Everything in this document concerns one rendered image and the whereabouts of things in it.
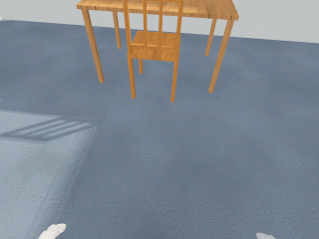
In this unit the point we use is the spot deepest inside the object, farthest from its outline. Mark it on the robot left hand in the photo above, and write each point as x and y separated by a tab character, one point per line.
53	231

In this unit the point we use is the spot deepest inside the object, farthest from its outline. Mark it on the table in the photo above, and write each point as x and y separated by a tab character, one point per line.
207	9

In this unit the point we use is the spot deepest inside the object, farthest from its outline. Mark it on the chair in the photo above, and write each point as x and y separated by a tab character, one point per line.
148	45

